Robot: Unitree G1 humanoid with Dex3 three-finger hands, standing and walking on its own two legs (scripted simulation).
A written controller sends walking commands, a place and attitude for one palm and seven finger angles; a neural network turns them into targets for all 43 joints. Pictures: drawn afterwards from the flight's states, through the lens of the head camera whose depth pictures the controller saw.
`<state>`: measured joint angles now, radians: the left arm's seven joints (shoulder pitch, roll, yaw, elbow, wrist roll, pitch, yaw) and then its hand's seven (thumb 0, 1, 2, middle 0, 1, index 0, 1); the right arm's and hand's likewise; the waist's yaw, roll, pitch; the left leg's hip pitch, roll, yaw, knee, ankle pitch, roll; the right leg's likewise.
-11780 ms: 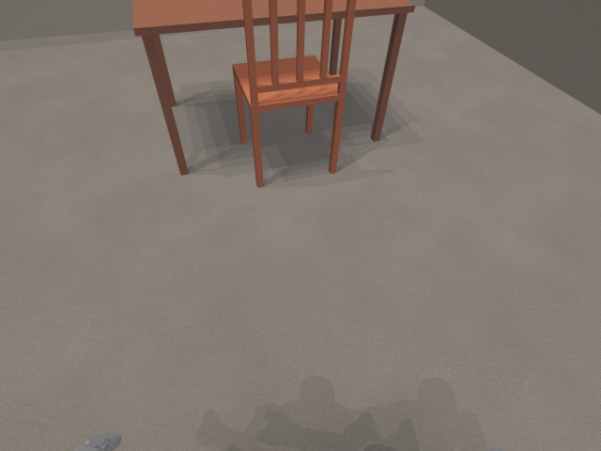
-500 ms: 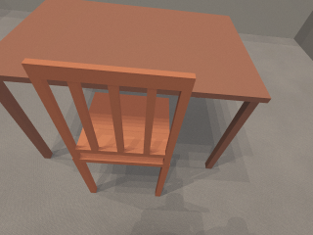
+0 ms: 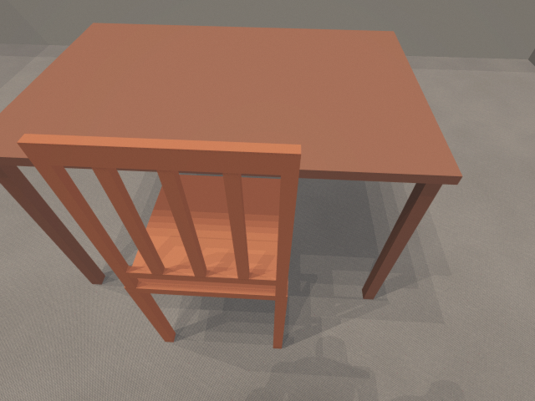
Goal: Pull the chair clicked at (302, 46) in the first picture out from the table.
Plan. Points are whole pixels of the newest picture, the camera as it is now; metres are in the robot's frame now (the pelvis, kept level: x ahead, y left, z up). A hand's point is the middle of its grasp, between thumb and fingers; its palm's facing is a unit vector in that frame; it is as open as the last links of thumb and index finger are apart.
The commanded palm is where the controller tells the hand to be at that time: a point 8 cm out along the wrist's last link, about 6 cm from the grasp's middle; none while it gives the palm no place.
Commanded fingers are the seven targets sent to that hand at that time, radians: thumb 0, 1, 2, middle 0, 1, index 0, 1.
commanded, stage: come to a stop and stand still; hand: left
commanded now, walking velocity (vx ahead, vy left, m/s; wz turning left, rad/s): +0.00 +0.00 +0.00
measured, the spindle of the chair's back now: (187, 230) +0.43 +0.19 -0.06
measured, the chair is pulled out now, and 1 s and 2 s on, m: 0.00 0.00 0.00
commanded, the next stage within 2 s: look again from close up in 0.86 s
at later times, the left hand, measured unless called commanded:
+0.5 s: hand out of the picture -0.03 +0.18 -0.18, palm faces +0.02 -0.98 -0.19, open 7.3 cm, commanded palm none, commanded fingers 0.00 0.90 0.90 -0.20 -0.30 -0.20 -0.30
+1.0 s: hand out of the picture -0.03 +0.19 -0.18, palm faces +0.02 -0.98 -0.19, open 7.3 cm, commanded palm none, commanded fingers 0.00 0.90 0.90 -0.20 -0.30 -0.20 -0.30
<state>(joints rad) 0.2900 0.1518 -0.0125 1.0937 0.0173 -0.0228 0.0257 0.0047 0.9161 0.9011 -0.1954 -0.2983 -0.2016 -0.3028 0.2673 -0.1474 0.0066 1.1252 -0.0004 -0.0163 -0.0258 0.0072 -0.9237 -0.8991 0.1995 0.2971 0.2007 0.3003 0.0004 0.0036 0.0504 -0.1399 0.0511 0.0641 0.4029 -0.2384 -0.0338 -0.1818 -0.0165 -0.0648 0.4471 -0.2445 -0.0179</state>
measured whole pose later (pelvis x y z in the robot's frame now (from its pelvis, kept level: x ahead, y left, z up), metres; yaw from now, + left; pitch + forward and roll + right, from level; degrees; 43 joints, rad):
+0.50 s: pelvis -0.03 +0.01 -0.01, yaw +1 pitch -3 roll -1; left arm 0.32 0.13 -0.01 1.10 0.02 -0.02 0.03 0.00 0.91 0.90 -0.20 -0.30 -0.21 -0.30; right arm 0.29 -0.17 -0.01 1.05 -0.01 -0.01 -0.02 0.01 -0.92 -0.90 0.20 0.30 0.20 0.30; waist -0.01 0.04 0.04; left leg -0.23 0.05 0.03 0.56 -0.28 -0.01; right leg -0.22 -0.01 -0.08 0.51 -0.24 -0.01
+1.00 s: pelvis -0.02 +0.02 +0.00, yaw +0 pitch -1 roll +1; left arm 0.32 0.14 -0.01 1.10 0.02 -0.01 0.02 0.00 0.91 0.90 -0.20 -0.30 -0.20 -0.30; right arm 0.31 -0.15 0.01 1.09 -0.01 -0.02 -0.02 0.00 -0.91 -0.90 0.20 0.30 0.20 0.30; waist 0.01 0.01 0.03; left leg -0.20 0.00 0.07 0.46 -0.25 0.01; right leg -0.25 -0.06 -0.04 0.51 -0.25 0.02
